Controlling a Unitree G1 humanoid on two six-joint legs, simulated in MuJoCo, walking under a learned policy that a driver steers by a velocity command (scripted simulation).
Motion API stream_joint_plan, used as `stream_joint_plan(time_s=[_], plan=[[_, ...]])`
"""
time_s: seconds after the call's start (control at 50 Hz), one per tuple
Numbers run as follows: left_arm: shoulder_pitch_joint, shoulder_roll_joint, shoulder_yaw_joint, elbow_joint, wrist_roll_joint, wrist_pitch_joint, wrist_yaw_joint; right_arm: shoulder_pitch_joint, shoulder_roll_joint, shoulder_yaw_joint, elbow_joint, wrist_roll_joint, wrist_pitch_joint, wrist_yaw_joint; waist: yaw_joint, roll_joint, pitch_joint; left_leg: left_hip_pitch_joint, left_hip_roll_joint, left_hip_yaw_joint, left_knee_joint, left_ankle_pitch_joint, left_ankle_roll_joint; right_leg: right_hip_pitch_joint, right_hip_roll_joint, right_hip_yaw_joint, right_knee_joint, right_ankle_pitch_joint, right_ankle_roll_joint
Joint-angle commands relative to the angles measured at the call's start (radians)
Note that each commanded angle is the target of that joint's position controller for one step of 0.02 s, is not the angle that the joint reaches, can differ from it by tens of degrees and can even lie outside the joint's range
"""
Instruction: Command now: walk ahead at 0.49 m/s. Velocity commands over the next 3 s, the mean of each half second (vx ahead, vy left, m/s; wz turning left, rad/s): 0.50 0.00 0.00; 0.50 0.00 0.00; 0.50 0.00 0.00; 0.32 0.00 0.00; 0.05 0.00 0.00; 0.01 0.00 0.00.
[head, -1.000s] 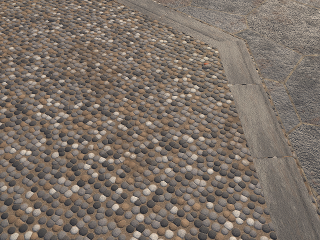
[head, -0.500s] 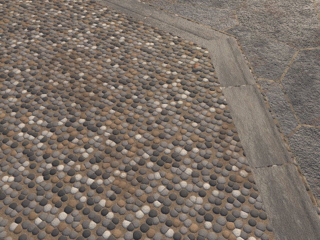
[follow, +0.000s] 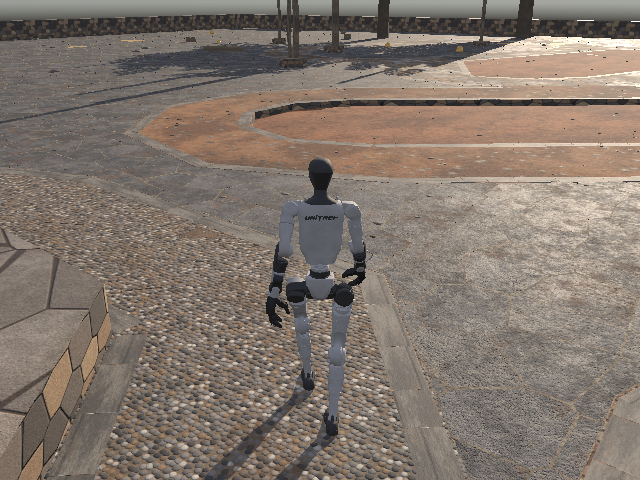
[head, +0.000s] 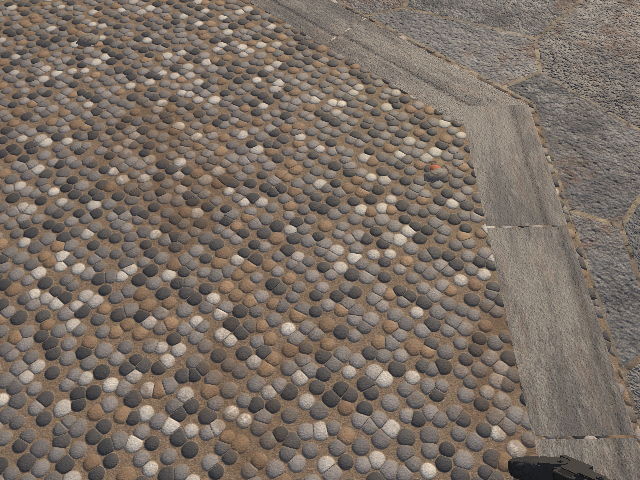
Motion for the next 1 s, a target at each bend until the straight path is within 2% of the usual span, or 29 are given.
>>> stream_joint_plan(time_s=[0.02, 0.04, 0.06, 0.08, 0.1, 0.12, 0.16, 0.18, 0.22, 0.28, 0.36, 0.44, 0.48, 0.52, 0.54, 0.56, 0.58, 0.6, 0.62, 0.64, 0.66, 0.68, 0.7, 0.72, 0.76, 0.8, 0.86, 0.9, 1.0], plan=[[-0.064, 0.187, 0.036, -0.048, 0.002, -0.003, 0.007, 0.421, -0.171, -0.064, 0.091, -0.008, -0.018, -0.033, -0.250, -0.081, -0.192, 0.533, 0.019, -0.072, -0.085, -0.032, 0.075, -0.224, -0.246, 0.026, 0.542, 1.120, -0.006], [-0.045, 0.134, 0.024, -0.074, 0.002, -0.005, 0.001, 0.552, -0.253, -0.086, 0.107, -0.027, -0.018, -0.042, -0.266, 0.057, -0.304, 0.714, 0.269, -0.356, -0.093, -0.161, 0.136, -0.394, -0.152, -0.033, 0.889, 0.612, -0.011], [0.089, 0.068, 0.021, -0.062, -0.021, 0.001, -0.010, 0.498, -0.252, -0.088, 0.103, -0.018, -0.009, -0.031, -0.152, 0.215, -0.359, 0.877, 0.466, -0.853, -0.229, -0.233, 0.299, -0.741, 0.017, 0.006, 1.210, -0.110, 0.019], [-0.011, 0.154, 0.035, -0.077, 0.006, 0.004, -0.007, 0.382, -0.202, -0.083, 0.088, 0.015, -0.007, -0.019, -0.142, 0.045, -0.204, 0.722, 0.416, -0.779, -0.323, -0.393, 0.274, -0.842, -0.063, 0.060, 1.197, -0.011, -0.007], [-0.109, 0.164, 0.042, -0.105, 0.009, -0.001, -0.015, 0.298, -0.145, -0.068, 0.073, 0.018, -0.014, -0.015, -0.117, 0.012, -0.084, 0.570, 0.385, -0.648, -0.371, -0.391, 0.244, -0.841, -0.102, 0.056, 1.143, 0.069, -0.010], [-0.136, 0.147, 0.042, -0.110, 0.010, 0.000, -0.018, 0.277, -0.100, -0.056, 0.084, 0.010, -0.023, -0.011, -0.080, -0.041, -0.010, 0.441, 0.346, -0.557, -0.409, -0.282, 0.207, -0.795, -0.134, 0.053, 1.074, 0.098, -0.008], [-0.114, 0.096, 0.034, -0.101, 0.025, 0.026, -0.029, 0.303, -0.066, -0.040, 0.120, 0.005, -0.046, -0.018, -0.027, -0.023, 0.000, 0.319, 0.274, -0.412, -0.435, -0.130, 0.148, -0.688, -0.170, 0.051, 0.977, 0.118, 0.015], [-0.111, 0.078, 0.031, -0.099, 0.026, 0.035, -0.034, 0.332, -0.070, -0.040, 0.137, 0.006, -0.056, -0.019, -0.021, -0.011, -0.002, 0.303, 0.258, -0.371, -0.442, -0.064, 0.142, -0.675, -0.173, 0.037, 0.952, 0.127, 0.024], [-0.167, 0.078, 0.033, -0.120, 0.025, 0.045, -0.041, 0.377, -0.102, -0.045, 0.162, 0.011, -0.068, -0.018, -0.019, 0.008, 0.009, 0.298, 0.238, -0.305, -0.464, -0.002, 0.135, -0.721, -0.193, 0.011, 0.889, 0.181, 0.041], [-0.326, 0.094, 0.034, -0.173, 0.020, 0.051, -0.044, 0.438, -0.116, -0.042, 0.182, 0.013, -0.066, -0.016, -0.052, 0.015, 0.037, 0.345, 0.210, -0.247, -0.483, 0.087, 0.108, -0.828, -0.216, -0.025, 0.749, 0.308, 0.065], [-0.481, 0.080, 0.024, -0.215, 0.008, 0.050, -0.047, 0.525, -0.111, -0.034, 0.207, 0.014, -0.064, -0.020, -0.104, 0.039, 0.028, 0.432, 0.185, -0.194, -0.457, 0.228, 0.055, -0.830, -0.190, -0.068, 0.546, 0.433, 0.077], [-0.596, 0.083, 0.020, -0.247, 0.007, 0.047, -0.045, 0.597, -0.114, -0.028, 0.233, 0.002, -0.058, -0.032, -0.142, 0.054, 0.031, 0.583, 0.215, -0.192, -0.408, 0.328, 0.062, -0.851, -0.157, -0.087, 0.426, 0.417, 0.065], [-0.630, 0.090, 0.022, -0.264, 0.007, 0.040, -0.044, 0.608, -0.124, -0.030, 0.244, -0.006, -0.054, -0.039, -0.142, 0.060, 0.036, 0.653, 0.246, -0.199, -0.372, 0.390, 0.077, -0.854, -0.144, -0.087, 0.385, 0.358, 0.047], [-0.596, 0.101, 0.027, -0.261, 0.007, 0.031, -0.041, 0.579, -0.136, -0.033, 0.247, -0.009, -0.052, -0.045, -0.106, 0.067, 0.024, 0.676, 0.262, -0.184, -0.303, 0.545, 0.069, -0.768, -0.116, -0.095, 0.333, 0.275, 0.015], [-0.525, 0.112, 0.035, -0.239, 0.008, 0.026, -0.034, 0.560, -0.146, -0.035, 0.246, -0.008, -0.051, -0.047, -0.071, 0.076, -0.010, 0.667, 0.260, -0.172, -0.227, 0.681, 0.056, -0.661, -0.084, -0.106, 0.308, 0.236, -0.004], [-0.390, 0.130, 0.047, -0.194, 0.010, 0.018, -0.026, 0.545, -0.153, -0.036, 0.248, -0.005, -0.049, -0.046, -0.014, 0.069, -0.076, 0.647, 0.242, -0.153, -0.084, 0.756, 0.042, -0.504, -0.052, -0.118, 0.255, 0.244, -0.028], [-0.211, 0.168, 0.065, -0.135, 0.024, 0.008, -0.015, 0.526, -0.148, -0.033, 0.239, 0.003, -0.050, -0.044, 0.059, 0.047, -0.171, 0.516, 0.207, -0.124, 0.116, 0.635, 0.023, -0.251, -0.092, -0.073, 0.228, 0.281, -0.063], [-0.046, 0.268, 0.092, -0.110, 0.053, 0.002, -0.003, 0.541, -0.086, -0.016, 0.194, 0.027, -0.054, -0.037, 0.093, -0.085, -0.317, 0.232, 0.128, -0.072, 0.450, 0.234, -0.010, 0.053, -0.362, 0.247, 0.220, 0.192, -0.142], [-0.037, 0.297, 0.102, -0.101, 0.039, 0.014, -0.015, 0.636, -0.057, -0.019, 0.208, 0.040, -0.051, -0.033, 0.050, -0.220, -0.408, -0.023, -0.032, -0.095, 0.727, -0.471, -0.029, 0.183, -0.546, 0.647, 0.106, 0.215, -0.261], [-0.125, 0.233, 0.092, -0.103, 0.005, 0.021, -0.023, 0.538, -0.137, -0.042, 0.200, 0.014, -0.046, -0.037, 0.022, -0.071, -0.265, -0.104, 0.038, -0.185, 0.761, -0.382, -0.014, 0.060, -0.477, 0.563, 0.067, 0.142, -0.218], [-0.225, 0.181, 0.078, -0.117, -0.004, 0.017, -0.027, 0.463, -0.121, -0.042, 0.171, 0.010, -0.051, -0.030, -0.013, -0.059, -0.136, -0.107, 0.073, -0.178, 0.715, -0.284, -0.014, -0.098, -0.441, 0.423, 0.024, 0.184, -0.186], [-0.274, 0.137, 0.067, -0.119, 0.000, 0.010, -0.031, 0.429, -0.101, -0.041, 0.165, 0.007, -0.050, -0.027, -0.042, -0.036, -0.078, -0.071, 0.105, -0.171, 0.661, -0.231, -0.017, -0.205, -0.392, 0.330, -0.014, 0.259, -0.153], [-0.276, 0.109, 0.058, -0.106, -0.002, 0.004, -0.028, 0.426, -0.090, -0.043, 0.166, -0.008, -0.038, -0.022, -0.068, -0.047, -0.048, -0.030, 0.122, -0.166, 0.621, -0.212, -0.028, -0.279, -0.352, 0.258, -0.033, 0.325, -0.126], [-0.265, 0.084, 0.049, -0.090, -0.002, -0.001, -0.025, 0.447, -0.064, -0.038, 0.171, -0.016, -0.025, -0.014, -0.091, -0.062, -0.047, 0.012, 0.131, -0.159, 0.592, -0.200, -0.040, -0.323, -0.325, 0.204, -0.052, 0.358, -0.109], [-0.205, 0.097, 0.050, -0.057, -0.005, -0.016, -0.022, 0.435, -0.050, -0.040, 0.164, -0.019, -0.009, -0.003, -0.104, -0.063, -0.044, 0.013, 0.132, -0.137, 0.562, -0.179, -0.056, -0.342, -0.306, 0.153, -0.068, 0.453, -0.110], [-0.166, 0.124, 0.054, -0.038, -0.006, -0.021, -0.020, 0.360, -0.055, -0.042, 0.137, -0.020, 0.001, 0.003, -0.103, -0.066, -0.017, -0.050, 0.147, -0.119, 0.511, -0.118, -0.070, -0.345, -0.293, 0.114, -0.095, 0.472, -0.110], [-0.109, 0.120, 0.048, -0.021, -0.005, -0.018, -0.020, 0.212, -0.064, -0.040, 0.086, -0.013, 0.004, 0.005, -0.074, -0.068, 0.017, -0.125, 0.158, -0.093, 0.376, -0.009, -0.089, -0.320, -0.270, 0.076, -0.114, 0.519, -0.100], [-0.079, 0.119, 0.043, -0.012, -0.005, -0.018, -0.019, 0.130, -0.056, -0.033, 0.060, -0.007, 0.002, 0.006, -0.055, -0.069, 0.024, -0.112, 0.147, -0.074, 0.257, 0.049, -0.094, -0.304, -0.258, 0.051, -0.113, 0.558, -0.089], [0.012, 0.131, 0.042, 0.023, 0.004, -0.013, -0.007, -0.013, -0.060, -0.024, 0.013, -0.001, -0.004, 0.003, -0.011, -0.079, 0.038, -0.105, 0.111, -0.047, 0.080, 0.072, -0.071, -0.163, -0.293, 0.042, -0.086, 0.626, -0.094]])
